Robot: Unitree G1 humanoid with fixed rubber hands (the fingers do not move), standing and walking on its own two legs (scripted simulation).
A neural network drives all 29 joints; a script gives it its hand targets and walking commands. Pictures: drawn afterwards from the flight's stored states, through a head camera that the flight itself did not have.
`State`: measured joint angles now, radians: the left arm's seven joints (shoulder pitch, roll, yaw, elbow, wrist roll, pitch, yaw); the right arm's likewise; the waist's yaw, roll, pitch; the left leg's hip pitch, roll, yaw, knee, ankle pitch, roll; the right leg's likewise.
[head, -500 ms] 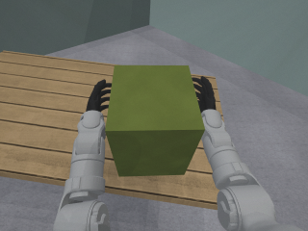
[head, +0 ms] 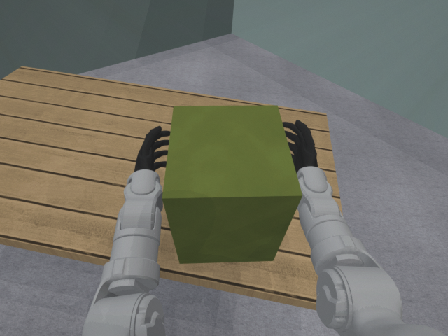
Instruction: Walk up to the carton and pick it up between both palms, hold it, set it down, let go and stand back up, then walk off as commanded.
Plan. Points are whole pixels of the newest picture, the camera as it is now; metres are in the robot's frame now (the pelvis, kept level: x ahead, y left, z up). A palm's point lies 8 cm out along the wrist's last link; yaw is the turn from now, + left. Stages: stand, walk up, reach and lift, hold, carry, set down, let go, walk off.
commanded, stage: set down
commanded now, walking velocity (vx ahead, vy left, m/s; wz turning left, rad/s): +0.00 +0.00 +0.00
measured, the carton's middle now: (226, 188) +0.37 +0.04 +0.05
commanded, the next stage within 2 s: none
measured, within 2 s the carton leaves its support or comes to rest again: neither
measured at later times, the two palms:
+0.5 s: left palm (147, 178) +0.35 +0.19 +0.08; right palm (295, 165) +0.42 -0.09 +0.10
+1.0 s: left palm (148, 185) +0.36 +0.19 +0.05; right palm (289, 166) +0.44 -0.09 +0.07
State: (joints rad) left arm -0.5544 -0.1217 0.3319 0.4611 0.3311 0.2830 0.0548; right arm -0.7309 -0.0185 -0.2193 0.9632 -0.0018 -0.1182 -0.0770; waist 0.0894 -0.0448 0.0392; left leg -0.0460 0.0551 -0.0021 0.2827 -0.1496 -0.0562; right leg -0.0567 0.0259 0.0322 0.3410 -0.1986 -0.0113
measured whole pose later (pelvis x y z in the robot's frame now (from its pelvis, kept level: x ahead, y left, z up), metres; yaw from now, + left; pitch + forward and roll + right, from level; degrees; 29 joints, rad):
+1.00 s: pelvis +0.02 +0.00 +0.00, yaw +0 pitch +4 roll +0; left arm -0.51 -0.18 0.43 0.60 0.33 0.08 0.11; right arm -0.77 -0.02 -0.36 1.13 -0.18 -0.23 0.01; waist 0.13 -0.02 -0.04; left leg -0.20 0.06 0.00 0.28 -0.15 -0.06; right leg -0.21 0.03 0.03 0.33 -0.20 -0.02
